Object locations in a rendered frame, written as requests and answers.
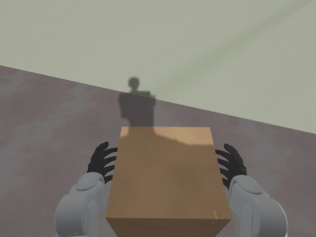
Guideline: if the robot right hand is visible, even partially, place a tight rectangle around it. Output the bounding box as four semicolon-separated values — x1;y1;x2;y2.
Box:
215;143;247;191

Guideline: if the right robot forearm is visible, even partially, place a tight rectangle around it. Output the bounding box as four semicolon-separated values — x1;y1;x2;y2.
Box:
228;175;287;237

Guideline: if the left robot forearm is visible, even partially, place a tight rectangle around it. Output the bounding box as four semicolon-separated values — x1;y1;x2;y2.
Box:
53;172;107;237

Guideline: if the carton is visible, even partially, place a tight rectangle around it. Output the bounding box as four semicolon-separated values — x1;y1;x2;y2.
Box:
105;126;232;237

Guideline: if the robot left hand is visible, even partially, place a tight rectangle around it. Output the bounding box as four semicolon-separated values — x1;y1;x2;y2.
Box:
87;141;118;184

